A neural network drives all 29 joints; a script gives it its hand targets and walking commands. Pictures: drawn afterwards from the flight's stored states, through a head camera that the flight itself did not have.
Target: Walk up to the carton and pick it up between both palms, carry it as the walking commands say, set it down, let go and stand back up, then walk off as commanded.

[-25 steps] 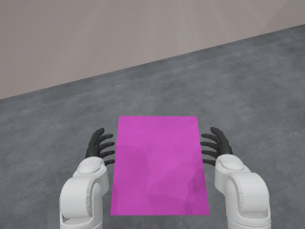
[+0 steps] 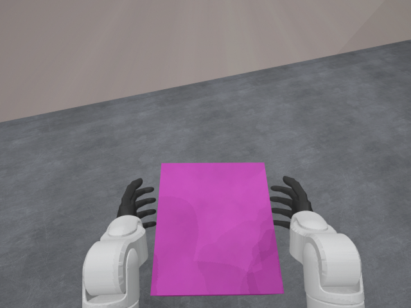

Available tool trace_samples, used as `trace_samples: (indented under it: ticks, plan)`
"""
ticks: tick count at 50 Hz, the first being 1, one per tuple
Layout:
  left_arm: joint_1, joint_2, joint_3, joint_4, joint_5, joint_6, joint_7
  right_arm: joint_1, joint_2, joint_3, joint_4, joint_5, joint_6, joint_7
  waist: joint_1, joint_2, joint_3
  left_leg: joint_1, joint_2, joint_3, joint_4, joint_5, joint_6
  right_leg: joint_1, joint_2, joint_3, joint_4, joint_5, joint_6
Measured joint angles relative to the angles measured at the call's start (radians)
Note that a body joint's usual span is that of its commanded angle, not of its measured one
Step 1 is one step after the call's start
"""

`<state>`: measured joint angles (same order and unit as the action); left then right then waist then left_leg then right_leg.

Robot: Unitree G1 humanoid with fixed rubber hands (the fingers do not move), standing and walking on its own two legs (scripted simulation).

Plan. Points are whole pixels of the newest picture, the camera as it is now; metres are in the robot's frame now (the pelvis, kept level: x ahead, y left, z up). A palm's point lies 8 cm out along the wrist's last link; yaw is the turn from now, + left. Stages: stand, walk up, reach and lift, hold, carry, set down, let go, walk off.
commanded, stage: carry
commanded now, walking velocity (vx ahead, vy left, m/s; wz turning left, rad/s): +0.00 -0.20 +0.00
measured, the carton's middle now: (213, 230) +0.29 +0.01 +0.00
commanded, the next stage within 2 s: none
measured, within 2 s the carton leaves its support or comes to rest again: neither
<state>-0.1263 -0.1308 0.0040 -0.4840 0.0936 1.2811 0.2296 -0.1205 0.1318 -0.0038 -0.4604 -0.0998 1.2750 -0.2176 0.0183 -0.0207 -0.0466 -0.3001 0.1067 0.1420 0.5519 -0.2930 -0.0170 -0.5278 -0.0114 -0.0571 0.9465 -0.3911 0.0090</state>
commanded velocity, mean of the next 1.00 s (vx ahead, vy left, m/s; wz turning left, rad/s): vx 0.00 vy -0.20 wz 0.00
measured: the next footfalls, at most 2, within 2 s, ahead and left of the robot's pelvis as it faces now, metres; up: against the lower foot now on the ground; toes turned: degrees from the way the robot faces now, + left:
right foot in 0.14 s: +0.06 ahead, -0.21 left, +0.00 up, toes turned -7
left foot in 0.44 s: +0.00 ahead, -0.07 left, +0.00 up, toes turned +11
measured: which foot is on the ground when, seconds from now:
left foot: down 0.00-0.16, up 0.18-0.42, down 0.44-0.74, up 0.76-1.00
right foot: up 0.00-0.12, down 0.14-0.46, up 0.48-0.72, down 0.74-1.00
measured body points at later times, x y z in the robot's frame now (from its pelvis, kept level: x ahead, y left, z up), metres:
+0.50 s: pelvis -0.03 -0.18 -0.01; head -0.02 -0.16 +0.44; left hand +0.24 -0.02 +0.08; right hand +0.25 -0.31 +0.09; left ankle -0.04 -0.08 -0.74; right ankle +0.01 -0.22 -0.72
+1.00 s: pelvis -0.05 -0.36 +0.00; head -0.03 -0.36 +0.45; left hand +0.22 -0.21 +0.09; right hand +0.22 -0.50 +0.09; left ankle -0.08 -0.27 -0.71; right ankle -0.01 -0.42 -0.73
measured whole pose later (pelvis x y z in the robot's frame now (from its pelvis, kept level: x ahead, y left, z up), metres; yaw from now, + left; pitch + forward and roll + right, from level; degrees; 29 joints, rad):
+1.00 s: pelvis -0.05 -0.36 +0.00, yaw +1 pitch +4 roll +0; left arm -0.14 -0.13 0.01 -0.49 0.10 1.25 0.21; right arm -0.13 0.13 0.00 -0.51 -0.08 1.27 -0.24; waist -0.01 0.01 -0.04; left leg -0.41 0.04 0.14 0.82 -0.51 -0.02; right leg -0.39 0.02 -0.17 0.53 -0.22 -0.10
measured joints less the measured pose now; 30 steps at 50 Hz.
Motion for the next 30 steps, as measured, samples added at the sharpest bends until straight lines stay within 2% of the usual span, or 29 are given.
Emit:
trace_samples:
  ticks: [4,7,8,9,11,13,15,17,20,22,23,24,26,28,30]
  plan:
    - [-0.015,-0.002,0.005,-0.026,-0.003,-0.007,0.003,-0.008,0.0,0.008,-0.034,-0.001,-0.002,-0.009,0.0,0.034,0.002,-0.013,0.061,-0.02,-0.003,0.016,-0.053,0.061,-0.049,0.013,-0.168,0.018,0.017]
    - [-0.028,-0.003,0.013,-0.024,-0.005,-0.006,-0.001,-0.013,0.001,0.012,-0.045,-0.005,0.005,-0.015,0.002,0.052,-0.01,-0.04,0.113,-0.041,0.046,-0.001,-0.102,0.157,-0.053,-0.031,-0.383,0.124,0.021]
    - [-0.031,-0.004,0.01,-0.009,-0.006,-0.011,-0.003,-0.014,0.0,0.004,-0.041,-0.007,0.006,-0.016,0.001,0.073,-0.01,-0.055,0.139,-0.057,0.076,-0.015,-0.095,0.16,-0.032,-0.048,-0.391,0.169,0.019]
    - [-0.03,-0.005,0.002,0.009,-0.005,-0.013,-0.006,-0.009,-0.001,-0.005,-0.036,-0.008,0.009,-0.016,-0.003,0.08,-0.011,-0.077,0.139,-0.074,0.126,-0.099,-0.087,0.151,-0.022,-0.058,-0.375,0.166,0.006]
    - [-0.026,-0.004,-0.008,0.031,-0.005,-0.009,-0.01,0.002,-0.001,-0.016,-0.033,-0.006,0.02,-0.016,-0.019,0.063,-0.006,-0.138,0.085,-0.095,0.301,-0.268,-0.07,0.142,-0.027,-0.066,-0.362,0.142,-0.026]
    - [-0.019,-0.003,-0.007,0.035,-0.001,-0.01,-0.015,0.006,-0.001,-0.013,-0.035,0.001,0.025,-0.018,-0.034,0.05,0.004,-0.182,0.031,-0.086,0.442,-0.297,-0.05,0.145,-0.027,-0.073,-0.379,0.144,-0.05]
    - [-0.018,-0.003,0.003,0.029,0.003,-0.017,-0.019,0.005,-0.002,-0.003,-0.042,0.009,0.022,-0.021,-0.042,0.045,0.013,-0.194,-0.003,-0.059,0.48,-0.271,-0.039,0.149,-0.015,-0.083,-0.399,0.158,-0.07]
    - [-0.021,-0.003,0.013,0.017,0.006,-0.024,-0.021,0.001,-0.001,0.003,-0.049,0.014,0.014,-0.023,-0.042,0.041,0.016,-0.177,-0.028,-0.031,0.436,-0.252,-0.028,0.147,0.004,-0.096,-0.408,0.167,-0.088]
    - [-0.026,-0.004,0.015,0.005,0.008,-0.027,-0.02,-0.008,0.0,0.005,-0.049,0.012,0.004,-0.022,-0.031,0.027,0.003,-0.112,-0.059,-0.003,0.272,-0.216,-0.006,0.135,0.035,-0.118,-0.402,0.166,-0.114]
    - [-0.023,-0.003,0.012,0.002,0.007,-0.023,-0.016,-0.015,0.0,0.002,-0.039,0.007,0.004,-0.019,-0.026,0.02,-0.012,-0.033,-0.06,0.016,0.082,-0.099,0.011,0.123,0.059,-0.137,-0.383,0.156,-0.128]
    - [-0.02,-0.002,0.016,0.006,0.007,-0.022,-0.014,-0.016,0.001,0.005,-0.023,0.006,-0.001,-0.015,-0.023,-0.005,-0.015,-0.025,-0.063,0.022,0.054,-0.044,0.026,0.114,0.054,-0.137,-0.361,0.145,-0.112]
    - [-0.01,-0.001,0.018,0.007,0.007,-0.018,-0.011,-0.016,0.001,0.008,-0.005,0.005,-0.003,-0.011,-0.02,-0.018,-0.019,-0.028,-0.059,0.023,0.056,-0.033,0.037,0.091,0.055,-0.124,-0.303,0.087,-0.074]
    - [0.004,-0.001,0.011,0.005,0.006,-0.006,-0.005,-0.014,0.0,0.004,0.016,0.005,-0.002,-0.003,-0.013,-0.018,-0.013,-0.022,-0.038,0.017,0.051,-0.034,0.039,0.028,0.06,-0.067,-0.103,-0.001,-0.023]
    - [0.007,0.0,0.0,-0.001,0.005,0.001,0.0,-0.007,0.0,-0.003,0.012,0.005,-0.003,0.002,-0.006,-0.013,-0.003,-0.007,-0.02,0.009,0.02,-0.019,0.021,-0.009,0.035,-0.021,0.019,-0.007,-0.005]
    - [0.002,0.0,-0.007,-0.011,0.001,-0.001,0.004,-0.006,0.001,-0.006,-0.004,0.003,-0.006,0.002,-0.002,-0.001,0.006,0.0,0.003,0.001,-0.004,0.001,-0.001,-0.008,-0.004,0.006,0.007,0.005,0.006]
